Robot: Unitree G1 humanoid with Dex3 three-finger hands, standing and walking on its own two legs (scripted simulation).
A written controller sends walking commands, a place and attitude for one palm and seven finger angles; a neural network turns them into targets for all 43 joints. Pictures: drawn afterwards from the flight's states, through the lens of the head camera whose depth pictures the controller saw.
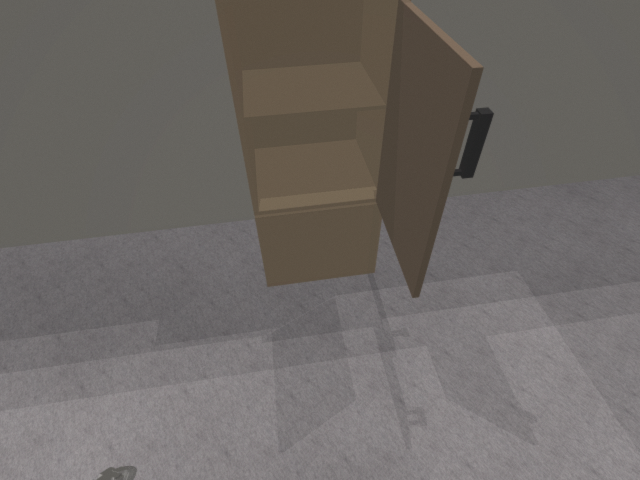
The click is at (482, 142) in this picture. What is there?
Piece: cupboard door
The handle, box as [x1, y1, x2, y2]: [453, 107, 493, 178]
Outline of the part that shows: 487,107 476,108 474,112 471,112 469,119 472,119 473,121 459,168 455,169 453,175 460,175 462,178 472,177 493,114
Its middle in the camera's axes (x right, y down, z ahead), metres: +0.28 -0.18 +0.74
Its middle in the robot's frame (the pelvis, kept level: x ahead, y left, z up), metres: +0.69 -0.24 +0.07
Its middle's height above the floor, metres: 0.84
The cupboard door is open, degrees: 89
